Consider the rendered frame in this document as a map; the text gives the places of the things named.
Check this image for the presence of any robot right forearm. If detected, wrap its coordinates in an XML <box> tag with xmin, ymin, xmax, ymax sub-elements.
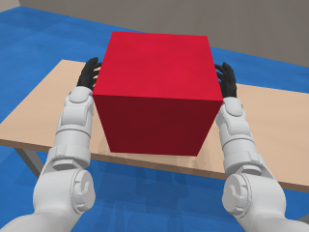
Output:
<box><xmin>215</xmin><ymin>97</ymin><xmax>287</xmax><ymax>212</ymax></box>

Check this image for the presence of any table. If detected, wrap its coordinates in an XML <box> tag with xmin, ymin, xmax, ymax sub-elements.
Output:
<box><xmin>0</xmin><ymin>59</ymin><xmax>309</xmax><ymax>224</ymax></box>

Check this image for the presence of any robot left forearm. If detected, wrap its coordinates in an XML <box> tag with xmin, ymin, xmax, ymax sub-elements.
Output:
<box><xmin>33</xmin><ymin>86</ymin><xmax>95</xmax><ymax>210</ymax></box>

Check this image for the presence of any carton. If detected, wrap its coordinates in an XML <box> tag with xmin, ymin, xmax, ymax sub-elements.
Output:
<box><xmin>92</xmin><ymin>31</ymin><xmax>224</xmax><ymax>157</ymax></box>

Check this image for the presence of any right robot upper arm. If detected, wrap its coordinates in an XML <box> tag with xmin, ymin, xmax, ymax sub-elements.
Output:
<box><xmin>221</xmin><ymin>172</ymin><xmax>309</xmax><ymax>232</ymax></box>

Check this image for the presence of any robot right hand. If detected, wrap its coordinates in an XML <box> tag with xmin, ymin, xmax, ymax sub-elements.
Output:
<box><xmin>214</xmin><ymin>62</ymin><xmax>238</xmax><ymax>99</ymax></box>

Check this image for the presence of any robot left hand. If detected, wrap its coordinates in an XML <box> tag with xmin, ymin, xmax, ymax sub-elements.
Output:
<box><xmin>76</xmin><ymin>57</ymin><xmax>102</xmax><ymax>92</ymax></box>

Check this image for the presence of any left robot upper arm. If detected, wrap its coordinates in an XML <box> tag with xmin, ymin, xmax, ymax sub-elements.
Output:
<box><xmin>0</xmin><ymin>168</ymin><xmax>96</xmax><ymax>232</ymax></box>

